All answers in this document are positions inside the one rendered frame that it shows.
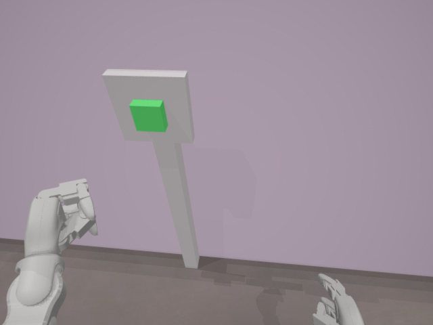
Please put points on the left robot hand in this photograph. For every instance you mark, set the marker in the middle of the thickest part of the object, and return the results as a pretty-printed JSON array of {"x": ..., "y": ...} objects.
[{"x": 46, "y": 217}]

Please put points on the right robot hand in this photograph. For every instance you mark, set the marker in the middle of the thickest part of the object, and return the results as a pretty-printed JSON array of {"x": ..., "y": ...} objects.
[{"x": 343, "y": 311}]

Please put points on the left robot forearm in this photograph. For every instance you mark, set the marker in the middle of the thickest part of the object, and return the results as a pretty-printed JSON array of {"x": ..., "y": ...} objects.
[{"x": 36, "y": 295}]

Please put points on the button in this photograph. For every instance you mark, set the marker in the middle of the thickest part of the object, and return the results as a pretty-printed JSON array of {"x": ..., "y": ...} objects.
[{"x": 149, "y": 115}]

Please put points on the panel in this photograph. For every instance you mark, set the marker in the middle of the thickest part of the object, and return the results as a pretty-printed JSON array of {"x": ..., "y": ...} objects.
[{"x": 171, "y": 86}]

